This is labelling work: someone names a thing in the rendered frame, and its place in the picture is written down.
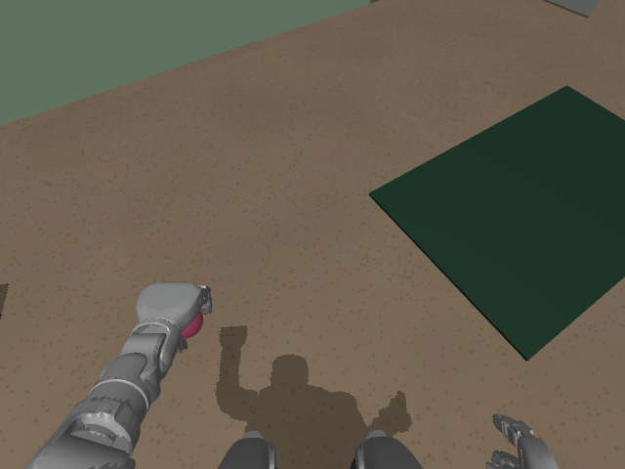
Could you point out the ball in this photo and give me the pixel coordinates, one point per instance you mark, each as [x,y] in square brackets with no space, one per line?
[193,327]

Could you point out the right robot hand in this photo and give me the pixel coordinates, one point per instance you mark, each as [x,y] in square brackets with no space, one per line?
[533,453]

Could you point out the left robot arm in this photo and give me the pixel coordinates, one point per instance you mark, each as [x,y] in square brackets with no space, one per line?
[102,431]

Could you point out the left robot hand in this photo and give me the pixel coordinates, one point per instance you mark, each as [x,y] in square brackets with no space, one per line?
[176,302]

